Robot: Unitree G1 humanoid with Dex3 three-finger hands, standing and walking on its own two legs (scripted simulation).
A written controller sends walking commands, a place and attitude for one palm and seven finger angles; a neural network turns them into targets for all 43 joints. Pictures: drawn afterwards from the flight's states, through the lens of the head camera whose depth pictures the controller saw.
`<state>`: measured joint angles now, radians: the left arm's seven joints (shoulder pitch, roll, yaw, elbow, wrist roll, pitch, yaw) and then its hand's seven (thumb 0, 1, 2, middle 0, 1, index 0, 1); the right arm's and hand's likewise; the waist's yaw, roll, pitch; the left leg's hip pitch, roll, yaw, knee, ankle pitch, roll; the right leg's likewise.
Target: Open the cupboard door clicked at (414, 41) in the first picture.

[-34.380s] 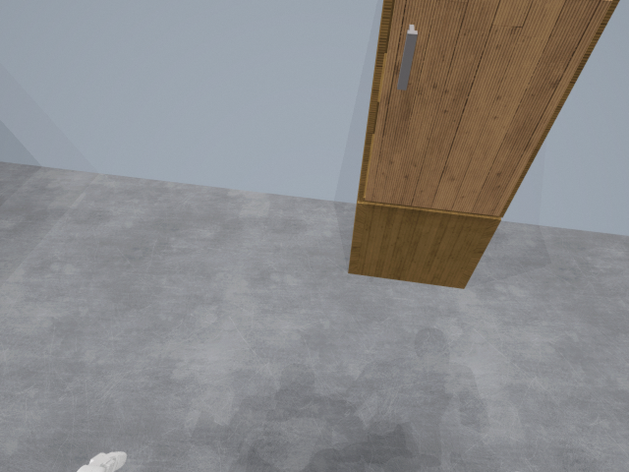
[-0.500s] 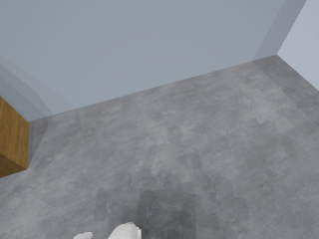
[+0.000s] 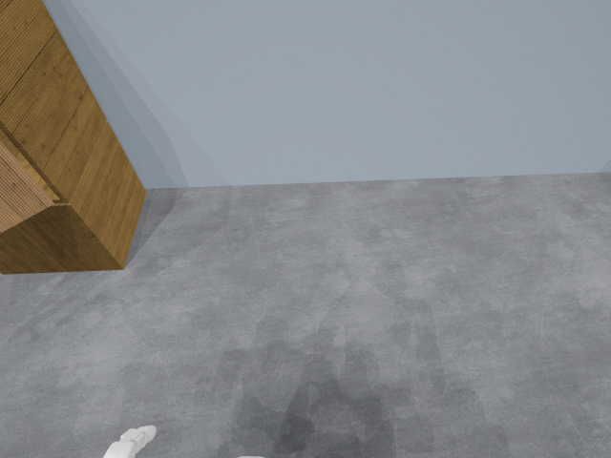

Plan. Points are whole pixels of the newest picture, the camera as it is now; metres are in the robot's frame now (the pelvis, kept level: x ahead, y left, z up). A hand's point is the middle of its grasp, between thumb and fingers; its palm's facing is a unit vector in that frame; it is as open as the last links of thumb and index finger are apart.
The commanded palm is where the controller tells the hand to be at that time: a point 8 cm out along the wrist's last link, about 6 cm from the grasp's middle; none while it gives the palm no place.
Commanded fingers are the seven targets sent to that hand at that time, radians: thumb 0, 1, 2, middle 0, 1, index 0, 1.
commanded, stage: turn to face it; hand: left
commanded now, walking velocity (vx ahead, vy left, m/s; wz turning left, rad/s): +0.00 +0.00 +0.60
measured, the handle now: out of the picture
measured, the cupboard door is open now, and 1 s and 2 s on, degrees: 42 42 42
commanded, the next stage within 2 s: take the last steps up to it in 1.08 s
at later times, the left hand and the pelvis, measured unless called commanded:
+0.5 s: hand out of the picture -0.01 +0.23 -0.18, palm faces +0.35 -0.90 -0.25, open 7.3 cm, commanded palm none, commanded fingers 0.00 0.90 0.90 -0.20 -0.30 -0.20 -0.30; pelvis +0.01 +0.01 -0.01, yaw +19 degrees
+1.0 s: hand out of the picture +0.01 +0.18 -0.14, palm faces +0.54 -0.79 -0.28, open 7.3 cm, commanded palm none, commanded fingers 0.00 0.90 0.90 -0.20 -0.30 -0.20 -0.30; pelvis +0.04 -0.03 +0.01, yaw +35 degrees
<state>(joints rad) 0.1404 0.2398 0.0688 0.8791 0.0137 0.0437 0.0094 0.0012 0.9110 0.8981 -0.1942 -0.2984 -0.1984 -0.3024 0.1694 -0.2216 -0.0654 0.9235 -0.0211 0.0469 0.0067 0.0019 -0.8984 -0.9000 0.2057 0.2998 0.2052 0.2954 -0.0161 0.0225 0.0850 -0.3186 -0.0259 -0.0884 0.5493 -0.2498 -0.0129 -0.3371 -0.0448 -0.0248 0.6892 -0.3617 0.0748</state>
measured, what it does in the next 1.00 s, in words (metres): steps on the spot, turning left: right foot, then left foot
